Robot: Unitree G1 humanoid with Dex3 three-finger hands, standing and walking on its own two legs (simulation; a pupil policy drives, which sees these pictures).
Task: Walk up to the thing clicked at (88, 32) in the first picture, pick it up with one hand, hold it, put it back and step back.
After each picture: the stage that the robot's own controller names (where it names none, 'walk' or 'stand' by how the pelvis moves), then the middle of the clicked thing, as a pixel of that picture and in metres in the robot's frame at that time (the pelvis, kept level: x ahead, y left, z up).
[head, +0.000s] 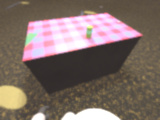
stand; (89, 31) +0.86 +0.04 +0.07
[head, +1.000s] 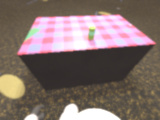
rise first; (91, 33) +0.78 +0.06 +0.09
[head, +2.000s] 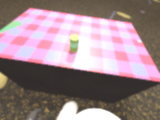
rise first; (74, 43) +0.50 +0.19 +0.10
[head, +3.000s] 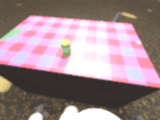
stand; (66, 48) +0.48 +0.21 +0.10
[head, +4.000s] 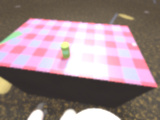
stand; (65, 50) +0.49 +0.21 +0.07
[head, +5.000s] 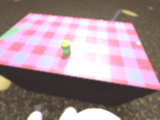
stand; (66, 49) +0.48 +0.21 +0.08
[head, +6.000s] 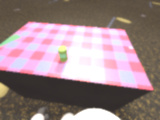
stand; (63, 54) +0.47 +0.22 +0.07
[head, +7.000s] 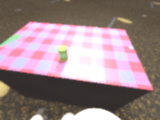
stand; (63, 53) +0.47 +0.23 +0.06
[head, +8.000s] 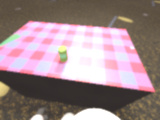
stand; (63, 54) +0.47 +0.23 +0.06
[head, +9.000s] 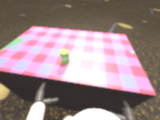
rise first; (64, 57) +0.45 +0.23 +0.07
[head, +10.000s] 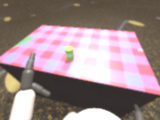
go down; (69, 54) +0.48 +0.22 +0.07
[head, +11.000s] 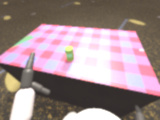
go down; (69, 53) +0.48 +0.22 +0.07
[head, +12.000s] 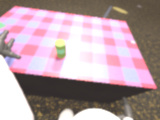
go down; (60, 49) +0.46 +0.19 +0.09
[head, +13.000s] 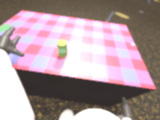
approach; (62, 48) +0.48 +0.20 +0.09
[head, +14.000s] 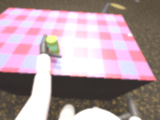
close in; (53, 45) +0.47 +0.23 +0.12
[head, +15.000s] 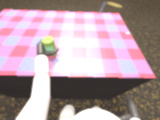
lift; (50, 46) +0.46 +0.24 +0.12
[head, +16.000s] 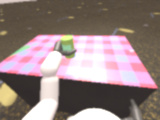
lift; (68, 47) +0.35 +0.14 +0.28
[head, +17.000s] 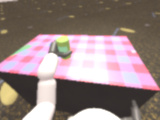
hold; (64, 48) +0.34 +0.16 +0.28
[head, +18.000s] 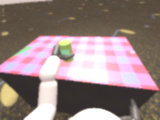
hold; (66, 51) +0.34 +0.15 +0.27
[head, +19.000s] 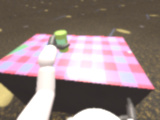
crouch; (62, 42) +0.39 +0.18 +0.29
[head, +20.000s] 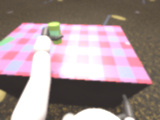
lower; (55, 34) +0.48 +0.21 +0.25
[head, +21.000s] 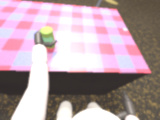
lower; (48, 38) +0.51 +0.23 +0.13
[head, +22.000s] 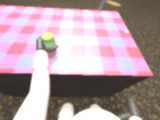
lower; (50, 43) +0.48 +0.23 +0.13
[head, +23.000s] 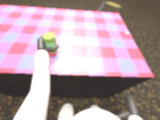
lower; (51, 43) +0.48 +0.23 +0.12
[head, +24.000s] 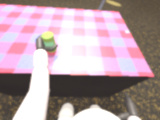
lower; (49, 42) +0.49 +0.24 +0.12
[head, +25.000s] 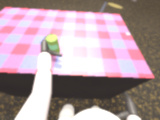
withdraw; (53, 45) +0.48 +0.22 +0.12
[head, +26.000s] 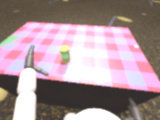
sink last; (65, 54) +0.45 +0.20 +0.10
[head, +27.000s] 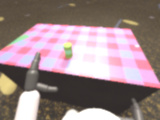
stand; (68, 50) +0.50 +0.22 +0.10
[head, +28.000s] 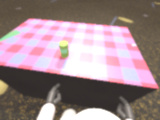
stand; (64, 49) +0.48 +0.22 +0.10
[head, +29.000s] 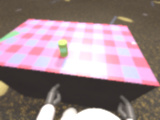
stand; (63, 48) +0.49 +0.23 +0.12
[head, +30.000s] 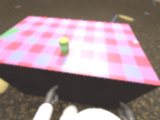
stand; (64, 46) +0.49 +0.21 +0.12
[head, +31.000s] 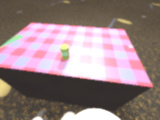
stand; (65, 52) +0.50 +0.22 +0.07
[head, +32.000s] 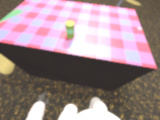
walk; (70, 30) +0.62 +0.18 +0.09
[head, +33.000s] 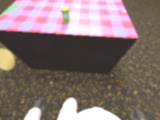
walk; (65, 15) +0.80 +0.28 +0.10
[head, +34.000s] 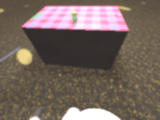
stand; (74, 17) +1.08 +0.28 +0.08
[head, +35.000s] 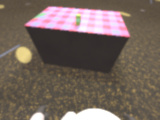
stand; (78, 19) +1.09 +0.23 +0.07
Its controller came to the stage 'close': yes
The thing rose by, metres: 0.21
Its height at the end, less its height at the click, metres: +0.00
